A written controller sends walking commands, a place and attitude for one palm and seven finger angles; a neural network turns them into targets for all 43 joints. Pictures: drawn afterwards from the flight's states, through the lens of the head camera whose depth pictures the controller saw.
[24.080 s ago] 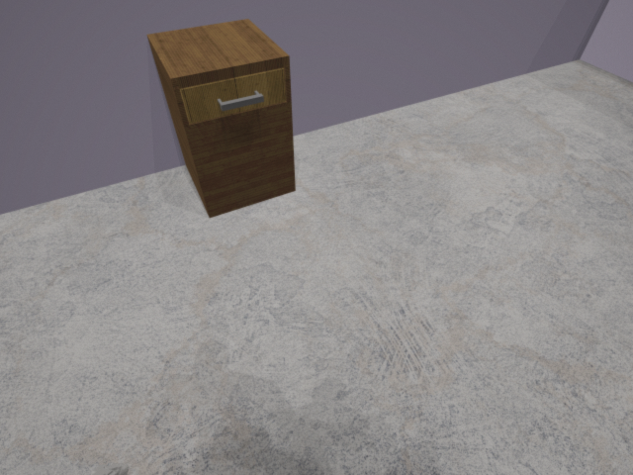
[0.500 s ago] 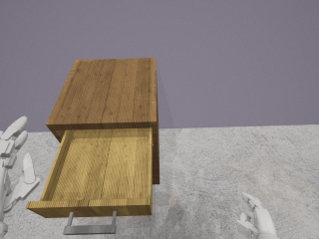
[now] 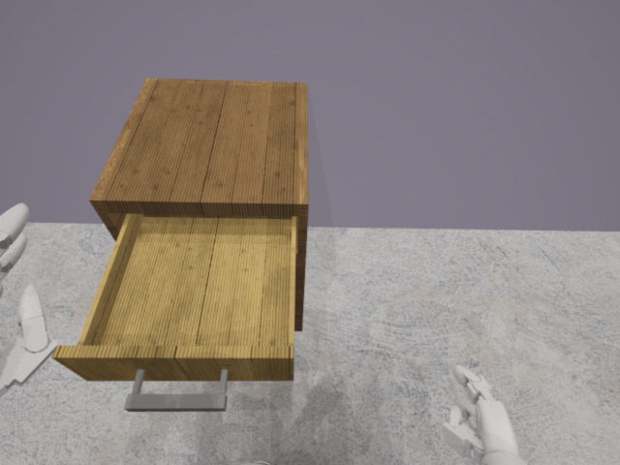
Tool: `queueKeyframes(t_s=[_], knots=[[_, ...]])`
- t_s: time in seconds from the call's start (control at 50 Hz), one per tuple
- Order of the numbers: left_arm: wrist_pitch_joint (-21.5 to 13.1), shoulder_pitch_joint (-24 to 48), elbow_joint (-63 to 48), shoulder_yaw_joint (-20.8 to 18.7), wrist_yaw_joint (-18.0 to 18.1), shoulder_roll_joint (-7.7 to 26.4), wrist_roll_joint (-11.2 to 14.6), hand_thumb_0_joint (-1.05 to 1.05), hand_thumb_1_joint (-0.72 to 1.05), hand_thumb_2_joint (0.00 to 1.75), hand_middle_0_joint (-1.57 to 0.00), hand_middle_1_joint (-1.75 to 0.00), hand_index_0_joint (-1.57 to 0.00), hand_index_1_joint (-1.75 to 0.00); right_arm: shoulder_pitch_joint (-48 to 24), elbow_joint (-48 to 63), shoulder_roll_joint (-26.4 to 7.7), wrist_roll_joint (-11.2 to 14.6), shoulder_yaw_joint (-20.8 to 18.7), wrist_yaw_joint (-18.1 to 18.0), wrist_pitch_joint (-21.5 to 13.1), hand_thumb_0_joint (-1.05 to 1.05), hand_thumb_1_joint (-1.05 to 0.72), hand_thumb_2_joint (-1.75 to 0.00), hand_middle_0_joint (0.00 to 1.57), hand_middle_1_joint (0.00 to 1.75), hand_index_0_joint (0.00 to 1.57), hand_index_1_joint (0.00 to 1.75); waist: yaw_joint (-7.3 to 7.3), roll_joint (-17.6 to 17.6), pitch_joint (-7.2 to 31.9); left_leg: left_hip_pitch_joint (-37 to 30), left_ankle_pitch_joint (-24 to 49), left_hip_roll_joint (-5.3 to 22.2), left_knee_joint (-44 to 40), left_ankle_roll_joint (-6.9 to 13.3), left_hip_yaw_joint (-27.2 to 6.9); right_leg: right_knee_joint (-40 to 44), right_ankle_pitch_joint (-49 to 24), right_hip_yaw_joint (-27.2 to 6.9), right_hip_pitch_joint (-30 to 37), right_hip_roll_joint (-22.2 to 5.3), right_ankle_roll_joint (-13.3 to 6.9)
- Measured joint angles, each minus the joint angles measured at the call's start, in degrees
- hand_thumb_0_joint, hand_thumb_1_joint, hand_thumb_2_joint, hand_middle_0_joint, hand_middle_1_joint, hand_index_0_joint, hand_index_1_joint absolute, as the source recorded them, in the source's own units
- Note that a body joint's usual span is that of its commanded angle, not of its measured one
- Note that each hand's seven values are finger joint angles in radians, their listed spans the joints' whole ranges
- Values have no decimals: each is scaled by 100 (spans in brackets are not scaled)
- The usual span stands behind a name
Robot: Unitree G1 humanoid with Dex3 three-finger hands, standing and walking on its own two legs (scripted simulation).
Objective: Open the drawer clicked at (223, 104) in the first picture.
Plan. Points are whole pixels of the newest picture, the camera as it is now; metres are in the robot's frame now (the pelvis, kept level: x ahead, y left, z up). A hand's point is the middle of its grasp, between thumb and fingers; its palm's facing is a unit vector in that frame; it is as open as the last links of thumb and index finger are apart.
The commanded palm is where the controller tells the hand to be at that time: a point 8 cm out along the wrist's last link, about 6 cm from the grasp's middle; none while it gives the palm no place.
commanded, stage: step back with the hand held close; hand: left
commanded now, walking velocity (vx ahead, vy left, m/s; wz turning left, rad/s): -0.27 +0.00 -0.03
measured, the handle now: (179, 389) +0.26 +0.23 -0.21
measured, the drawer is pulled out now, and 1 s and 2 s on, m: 0.30 0.30 0.30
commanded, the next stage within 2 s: stop stepping back and stand still in 0.78 s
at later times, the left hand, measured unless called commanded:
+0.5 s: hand (72, 398) +0.15 +0.19 +0.17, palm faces +0.25 -0.84 -0.48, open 7.4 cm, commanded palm +0.08 +0.25 +0.19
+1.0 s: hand out of the picture +0.02 +0.14 +0.17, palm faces +0.26 -0.83 -0.49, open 7.4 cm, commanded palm -0.04 +0.20 +0.19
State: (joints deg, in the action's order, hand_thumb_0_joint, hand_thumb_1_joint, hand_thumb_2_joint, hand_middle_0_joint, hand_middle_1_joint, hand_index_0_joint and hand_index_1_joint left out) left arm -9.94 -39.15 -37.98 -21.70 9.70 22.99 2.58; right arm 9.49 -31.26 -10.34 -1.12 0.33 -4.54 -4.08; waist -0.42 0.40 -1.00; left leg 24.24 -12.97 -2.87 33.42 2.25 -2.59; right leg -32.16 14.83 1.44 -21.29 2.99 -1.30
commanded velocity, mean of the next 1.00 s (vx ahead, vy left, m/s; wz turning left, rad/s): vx -0.30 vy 0.02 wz -0.02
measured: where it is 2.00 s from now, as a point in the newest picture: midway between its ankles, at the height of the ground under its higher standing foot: outside the picture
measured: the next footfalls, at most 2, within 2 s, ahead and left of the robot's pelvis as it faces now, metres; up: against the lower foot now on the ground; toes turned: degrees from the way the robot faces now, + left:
right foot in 0.46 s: -0.06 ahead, -0.12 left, +0.00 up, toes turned -3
left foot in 0.78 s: -0.09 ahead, +0.07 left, +0.00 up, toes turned +0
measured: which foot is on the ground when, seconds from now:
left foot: down 0.00-0.54, up 0.56-0.76, down 0.78-1.00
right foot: down 0.00-0.28, up 0.30-0.44, down 0.46-0.80, up 0.82-1.00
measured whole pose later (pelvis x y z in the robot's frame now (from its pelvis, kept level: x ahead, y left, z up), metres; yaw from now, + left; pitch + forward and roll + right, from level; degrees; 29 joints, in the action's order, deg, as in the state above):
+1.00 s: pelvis -0.18 -0.08 +0.00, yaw -3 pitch +3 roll +1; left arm -11.5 -40.3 -40.1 -22.9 9.0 24.3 3.5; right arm 9.4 -33.9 -8.7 0.5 -0.2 -1.5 -6.4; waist -0.7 2.6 -2.3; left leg 22.2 -11.2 3.4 30.7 -1.8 2.2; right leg -35.8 21.5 1.1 -18.9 0.3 1.7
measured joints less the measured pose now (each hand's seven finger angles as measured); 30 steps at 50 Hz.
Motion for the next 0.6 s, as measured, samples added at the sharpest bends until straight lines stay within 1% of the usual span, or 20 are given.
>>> queueKeyframes(t_s=[0.06, 0.08, 0.14, 0.16, 0.18, 0.2, 0.22, 0.24, 0.28, 0.32, 0.36, 0.4, 0.46, 0.48, 0.5, 0.52, 0.54, 0.56, 0.6], knots=[[-21, 0, -40, 33, 29, -102, -2, 1, 89, 90, -21, -31, -21, -31, 83, -102, -33, 4, -16, 17, -39, 1, -90, -90, 20, 30, 21, 30, 34, -120, 42, 167, -120, 94, 251, -63, -94, 13, -33, 97, -37, 110, -161], [-51, 19, -37, 61, 30, -131, 16, 1, 89, 90, -21, -31, -21, -31, 112, -158, -45, 39, -40, 42, -37, 1, -90, -90, 20, 30, 21, 30, 40, -131, 65, 227, -326, 100, 381, -95, -122, 39, -50, 119, -36, 125, -186], [-175, 143, 43, 164, -1, -177, 55, 1, 89, 90, -21, -31, -21, -31, 178, -381, -70, 112, -124, 126, 12, 1, -90, -90, 20, 30, 21, 30, 20, -10, 109, 284, -865, 61, 1090, -166, -67, 134, -100, 134, 41, 38, -209], [-202, 179, 73, 169, -11, -174, 52, 1, 89, 90, -21, -31, -21, -31, 194, -435, -76, 124, -129, 132, 43, 1, -90, -90, 20, 30, 21, 30, 0, 56, 126, 195, -947, 81, 1092, -169, -26, 181, -125, 127, 73, -4, -200], [-222, 204, 93, 159, -18, -160, 46, 1, 89, 90, -21, -31, -21, -31, 207, -461, -87, 131, -122, 129, 75, 1, -90, -90, 20, 30, 21, 30, -33, 111, 139, 45, -908, 126, 878, -167, 15, 219, -149, 131, 98, -41, -183], [-233, 220, 94, 140, -21, -132, 43, 1, 89, 90, -21, -31, -21, -31, 217, -459, -110, 140, -113, 120, 97, 1, -90, -90, 20, 30, 21, 30, -73, 140, 145, -157, -663, 194, 457, -157, 45, 227, -160, 148, 103, -64, -159], [-241, 232, 68, 121, -25, -95, 40, 1, 89, 90, -21, -31, -21, -31, 225, -421, -160, 148, -119, 112, 103, 1, -90, -90, 20, 30, 21, 30, -112, 93, 144, -353, -236, 307, -19, -142, 24, 198, -156, 203, 79, -42, -131], [-257, 285, 76, 79, -35, -26, 24, 1, 89, 90, -21, -31, -21, -31, 173, -437, -157, 158, -156, 97, 101, 1, -90, -90, 20, 30, 21, 30, -139, 129, 98, -385, -117, 294, -153, -193, 31, 131, -142, 216, 34, -81, -102], [-274, 325, 114, -49, -67, 133, 34, 1, 89, 90, -21, -31, -21, -31, 35, -436, -89, 183, -201, 110, 97, 1, -90, -90, 20, 30, 21, 30, -90, 301, -5, -389, -104, 218, -173, -200, 171, -34, -147, 88, -68, -172, 2], [-239, 278, 108, -157, -108, 247, 53, 1, 89, 90, -21, -31, -21, -31, -48, -361, -25, 130, -197, 140, 20, 1, -91, -90, 20, 30, 21, 30, -69, 352, 1, -333, -94, 220, -192, -184, 269, -455, 290, -15, -189, -196, 98], [-219, 235, 51, -198, -127, 281, 81, 1, 89, 90, -21, -31, -21, -31, -116, -311, 46, 84, -173, 174, -106, 1, -91, -90, 20, 30, 20, 30, -44, 313, 29, -252, -41, 294, -222, -190, 310, -777, 676, -71, -186, -167, 140], [-246, 200, -36, -199, -138, 253, 94, 1, 89, 90, -21, -31, -21, -31, -196, -303, 129, 60, -131, 235, -208, 1, -91, -90, 20, 30, 20, 30, 2, 290, 37, -189, 37, 389, -265, -225, 357, -716, 728, -79, -13, -170, 167], [-307, 196, -132, -169, -195, 188, 94, 1, 89, 90, -21, -31, -21, -31, -336, -306, 222, 20, -34, 317, -274, 1, -90, -90, 20, 30, 21, 30, 74, 276, 26, -46, 134, 532, -261, -323, 445, -232, 515, -59, 375, -208, 194], [-327, 227, -135, -150, -225, 167, 97, 1, 89, 90, -21, -31, -21, -31, -394, -306, 235, 13, -3, 335, -277, 1, -90, -90, 20, 30, 21, 30, 97, 251, 2, 27, 161, 591, -228, -364, 456, 18, 615, -55, 480, -174, 157], [-346, 304, -102, -92, -272, 109, 92, 1, 89, 90, -21, -31, -21, -31, -467, -317, 215, 13, 14, 351, -267, 1, -90, -90, 20, 30, 21, 30, 104, 133, -74, 80, 199, 699, -202, -405, 409, 155, 569, -11, 501, -61, 51], [-355, 369, -75, -26, -317, 63, 83, 1, 89, 90, -21, -31, -21, -31, -515, -313, 181, 25, 22, 366, -240, 1, -90, -90, 20, 30, 21, 30, 84, -3, -157, 114, 253, 796, -195, -440, 322, 284, 391, 64, 537, 52, -62], [-361, 391, -71, 26, -357, 47, 67, 1, 89, 90, -21, -31, -21, -31, -529, -302, 149, 57, 15, 385, -197, 1, -90, -90, 20, 30, 21, 30, 61, -106, -208, 160, 311, 867, -175, -426, 251, 389, 214, 134, 561, 136, -140], [-387, 367, -76, 60, -390, 61, 55, 1, 89, 90, -21, -31, -21, -31, -510, -294, 131, 103, -4, 398, -140, 1, -90, -90, 20, 30, 21, 30, 39, -135, -206, 238, 162, 864, 6, -382, 222, 433, 120, 176, 542, 166, -190], [-453, 241, -61, 106, -408, 95, 56, 1, 89, 90, -21, -31, -21, -31, -410, -313, 106, 181, -65, 370, -15, 1, -90, -90, 20, 30, 21, 30, 6, -25, -93, 473, -619, 587, 907, -335, 124, 462, 51, 183, 439, 80, -240]])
